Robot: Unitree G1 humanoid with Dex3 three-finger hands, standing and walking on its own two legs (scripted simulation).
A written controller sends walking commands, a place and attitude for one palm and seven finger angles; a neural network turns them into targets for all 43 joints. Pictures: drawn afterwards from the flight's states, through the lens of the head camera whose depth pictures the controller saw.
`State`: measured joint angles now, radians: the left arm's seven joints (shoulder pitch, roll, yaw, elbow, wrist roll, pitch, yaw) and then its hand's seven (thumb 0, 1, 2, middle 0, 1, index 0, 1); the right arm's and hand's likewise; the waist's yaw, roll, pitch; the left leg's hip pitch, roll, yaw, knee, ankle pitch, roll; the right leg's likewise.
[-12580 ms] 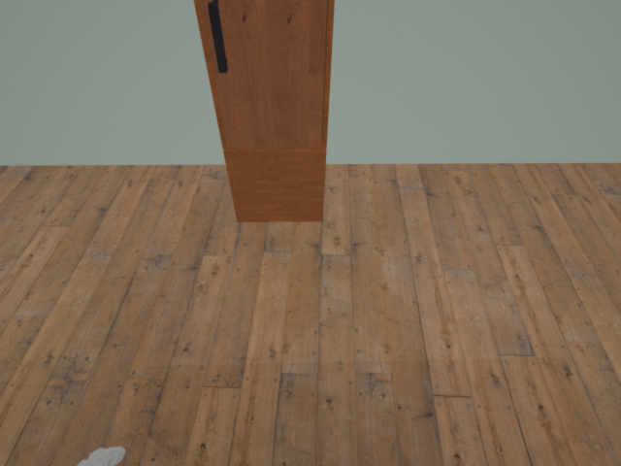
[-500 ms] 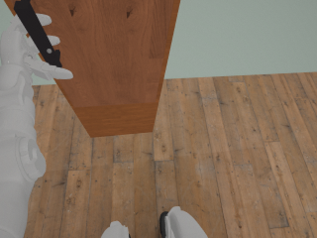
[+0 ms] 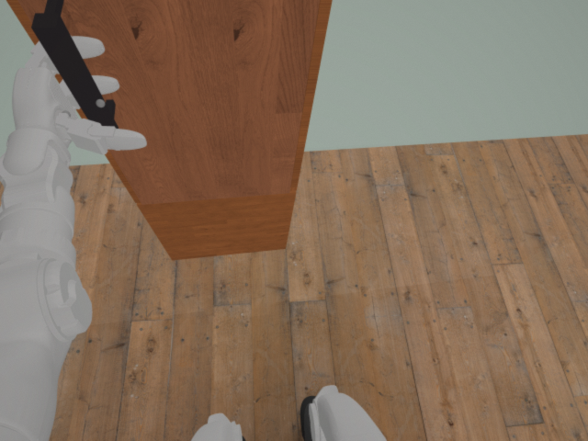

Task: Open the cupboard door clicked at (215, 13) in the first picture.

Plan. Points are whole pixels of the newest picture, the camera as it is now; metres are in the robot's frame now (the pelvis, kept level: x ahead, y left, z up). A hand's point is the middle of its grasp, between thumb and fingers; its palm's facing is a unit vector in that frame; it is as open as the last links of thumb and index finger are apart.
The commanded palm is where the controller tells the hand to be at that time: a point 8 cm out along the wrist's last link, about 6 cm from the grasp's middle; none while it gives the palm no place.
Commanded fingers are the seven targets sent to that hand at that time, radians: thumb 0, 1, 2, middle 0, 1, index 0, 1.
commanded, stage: close the thumb around the handle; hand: left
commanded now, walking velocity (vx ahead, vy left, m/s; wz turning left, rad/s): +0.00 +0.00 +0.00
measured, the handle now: (85, 74) +0.58 +0.21 +0.10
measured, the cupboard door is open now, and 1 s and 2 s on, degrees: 0 5 51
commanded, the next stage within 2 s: pull the door open along its arc in 0.56 s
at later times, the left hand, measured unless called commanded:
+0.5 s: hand (96, 104) +0.52 +0.19 +0.10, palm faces +0.01 -1.00 -0.01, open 5.8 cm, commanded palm +0.50 +0.23 +0.09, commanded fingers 0.00 0.90 0.90 -0.40 -1.35 -0.40 -1.35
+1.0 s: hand (100, 123) +0.50 +0.18 +0.10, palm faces -0.01 -1.00 +0.00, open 6.0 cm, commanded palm +0.44 +0.22 +0.09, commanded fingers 0.00 0.90 0.90 -0.40 -1.35 -0.40 -1.35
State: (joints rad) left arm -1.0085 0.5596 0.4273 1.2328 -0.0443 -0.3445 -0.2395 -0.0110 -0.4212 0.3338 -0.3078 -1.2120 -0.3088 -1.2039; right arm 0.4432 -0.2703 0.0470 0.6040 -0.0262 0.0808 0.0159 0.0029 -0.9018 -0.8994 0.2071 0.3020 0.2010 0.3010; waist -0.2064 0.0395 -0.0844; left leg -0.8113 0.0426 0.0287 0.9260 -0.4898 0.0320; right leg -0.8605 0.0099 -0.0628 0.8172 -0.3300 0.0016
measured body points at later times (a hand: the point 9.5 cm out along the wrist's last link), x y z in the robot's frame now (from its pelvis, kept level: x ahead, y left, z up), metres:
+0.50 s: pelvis +0.00 +0.00 +0.00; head +0.13 +0.01 +0.43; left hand +0.52 +0.24 +0.10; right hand -0.03 -0.26 -0.11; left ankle -0.04 +0.09 -0.69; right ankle +0.02 -0.13 -0.69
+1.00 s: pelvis +0.01 +0.00 +0.01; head +0.11 +0.01 +0.44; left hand +0.49 +0.23 +0.10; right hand -0.01 -0.26 -0.10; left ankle -0.04 +0.09 -0.69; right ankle +0.02 -0.13 -0.69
